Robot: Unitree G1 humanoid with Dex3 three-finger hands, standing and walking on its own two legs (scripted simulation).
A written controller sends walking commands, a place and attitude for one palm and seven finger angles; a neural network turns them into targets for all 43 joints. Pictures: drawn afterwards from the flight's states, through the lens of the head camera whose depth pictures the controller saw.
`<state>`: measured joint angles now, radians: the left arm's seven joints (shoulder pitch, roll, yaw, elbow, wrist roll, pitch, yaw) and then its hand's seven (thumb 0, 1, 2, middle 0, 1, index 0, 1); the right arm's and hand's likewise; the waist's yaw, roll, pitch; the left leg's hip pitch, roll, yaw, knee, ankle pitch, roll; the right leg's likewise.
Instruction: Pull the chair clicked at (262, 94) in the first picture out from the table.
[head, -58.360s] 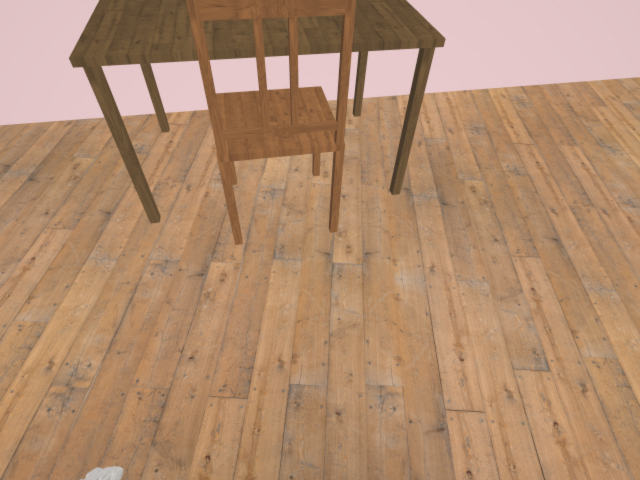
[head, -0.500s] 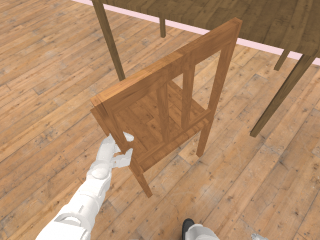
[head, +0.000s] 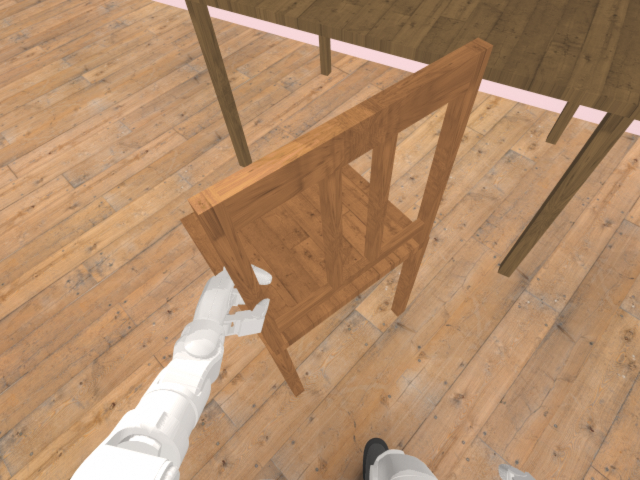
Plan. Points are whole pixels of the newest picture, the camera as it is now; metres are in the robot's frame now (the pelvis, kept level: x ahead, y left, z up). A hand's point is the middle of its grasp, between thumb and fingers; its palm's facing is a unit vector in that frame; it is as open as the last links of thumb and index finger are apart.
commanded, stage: step backward, pulling the chair out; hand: left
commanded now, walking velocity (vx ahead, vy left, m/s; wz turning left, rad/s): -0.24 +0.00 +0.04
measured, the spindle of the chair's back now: (332, 237) +0.46 +0.00 -0.06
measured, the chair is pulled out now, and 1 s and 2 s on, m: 0.42 0.42 0.42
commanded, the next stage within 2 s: stop walking, hand still on the chair in 0.04 s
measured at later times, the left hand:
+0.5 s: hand (256, 313) +0.33 +0.11 -0.06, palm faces -0.09 -0.96 -0.27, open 6.3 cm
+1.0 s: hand (254, 312) +0.33 +0.11 -0.06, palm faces -0.12 -0.96 -0.24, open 6.3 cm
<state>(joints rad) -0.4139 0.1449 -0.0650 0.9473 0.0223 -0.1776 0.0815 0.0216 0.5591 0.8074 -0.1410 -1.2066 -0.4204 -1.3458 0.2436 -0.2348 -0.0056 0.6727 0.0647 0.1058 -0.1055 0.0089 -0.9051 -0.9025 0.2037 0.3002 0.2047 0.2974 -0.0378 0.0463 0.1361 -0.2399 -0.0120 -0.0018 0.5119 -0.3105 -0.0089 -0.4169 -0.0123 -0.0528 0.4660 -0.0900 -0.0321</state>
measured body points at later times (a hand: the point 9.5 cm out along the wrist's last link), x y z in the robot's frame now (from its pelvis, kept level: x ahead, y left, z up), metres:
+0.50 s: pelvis +0.02 -0.01 +0.00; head +0.10 -0.04 +0.44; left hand +0.34 +0.16 -0.04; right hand +0.13 -0.25 -0.14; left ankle -0.03 +0.13 -0.73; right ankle +0.10 -0.10 -0.73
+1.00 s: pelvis +0.05 +0.00 +0.00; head +0.10 -0.02 +0.45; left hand +0.34 +0.16 -0.05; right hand +0.16 -0.24 -0.13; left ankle -0.03 +0.13 -0.73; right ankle +0.10 -0.10 -0.73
